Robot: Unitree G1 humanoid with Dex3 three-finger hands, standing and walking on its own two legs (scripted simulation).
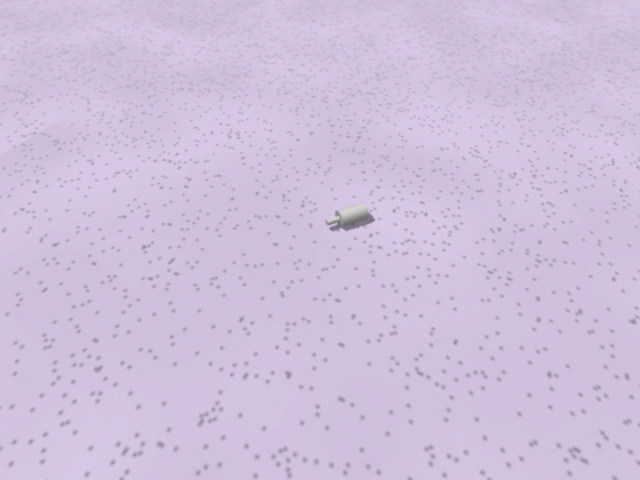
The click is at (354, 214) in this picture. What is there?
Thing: lying bottle
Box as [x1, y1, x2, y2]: [325, 202, 368, 226]
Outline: 367,208 362,202 336,210 334,217 325,220 327,224 337,222 341,226 366,218 368,215
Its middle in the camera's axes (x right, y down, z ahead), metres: +0.12 -0.10 +1.71
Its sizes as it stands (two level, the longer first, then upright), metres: 0.187 0.075 0.075
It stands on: the floor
